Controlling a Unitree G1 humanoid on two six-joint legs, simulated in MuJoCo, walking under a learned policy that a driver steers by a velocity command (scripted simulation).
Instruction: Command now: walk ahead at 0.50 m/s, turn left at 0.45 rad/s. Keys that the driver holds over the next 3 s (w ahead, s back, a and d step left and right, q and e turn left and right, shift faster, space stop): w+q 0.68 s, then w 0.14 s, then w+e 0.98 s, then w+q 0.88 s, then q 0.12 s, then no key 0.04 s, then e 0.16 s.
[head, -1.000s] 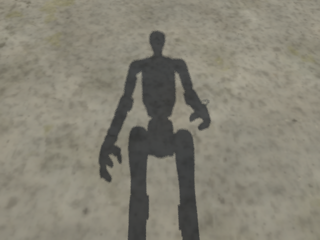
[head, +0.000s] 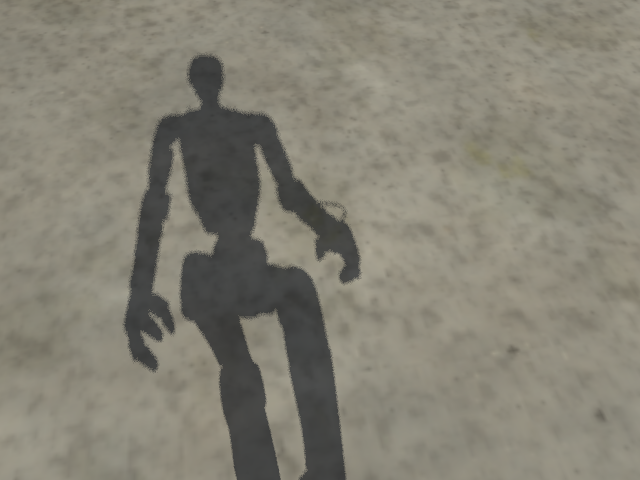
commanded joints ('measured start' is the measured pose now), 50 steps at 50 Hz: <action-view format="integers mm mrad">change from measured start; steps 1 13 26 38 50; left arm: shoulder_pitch -40 -250 -120 -63 48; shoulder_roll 175 105 209 139 202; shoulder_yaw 31 9 32 33 46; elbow -93 -248 -251 -184 -60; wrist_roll -5 20 4 -10 -21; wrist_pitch -7 37 -15 -41 -7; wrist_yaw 5 -43 -22 -36 -41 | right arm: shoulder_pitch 411 256 246 143 45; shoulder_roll -226 -193 -232 -106 -114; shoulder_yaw -80 -73 -83 -36 -10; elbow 41 31 -2 -72 -91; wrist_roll -19 37 27 -5 -13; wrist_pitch -13 -30 -34 23 -31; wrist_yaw -28 -39 -47 8 -14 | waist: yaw -216 -44 60 -37 -84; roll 22 27 17 -102 -75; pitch -252 0 -155 -24 -59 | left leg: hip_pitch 533 293 340 -171 235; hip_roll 136 123 64 70 15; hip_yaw -257 -382 -442 -203 -46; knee -102 -375 109 525 -106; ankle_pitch -104 281 523 -77 -9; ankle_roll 144 128 -13 -98 -56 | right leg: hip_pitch -295 -776 -222 -248 -187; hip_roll -210 -155 -69 -312 -262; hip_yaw -22 174 222 275 193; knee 777 602 111 -177 96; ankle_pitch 868 291 314 494 873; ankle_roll -20 122 10 -114 -78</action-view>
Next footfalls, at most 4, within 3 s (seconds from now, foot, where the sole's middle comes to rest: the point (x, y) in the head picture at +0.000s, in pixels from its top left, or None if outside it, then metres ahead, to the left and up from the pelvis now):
0.52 right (370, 463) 0.49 -0.05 -0.76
1.02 left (224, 401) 0.61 0.26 -0.76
1.54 right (285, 276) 0.94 0.15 -0.76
2.10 left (234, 183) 1.26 0.32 -0.76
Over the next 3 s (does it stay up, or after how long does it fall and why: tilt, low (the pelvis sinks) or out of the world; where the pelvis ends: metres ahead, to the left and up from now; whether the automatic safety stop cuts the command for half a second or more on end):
stays up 1.52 0.29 0.03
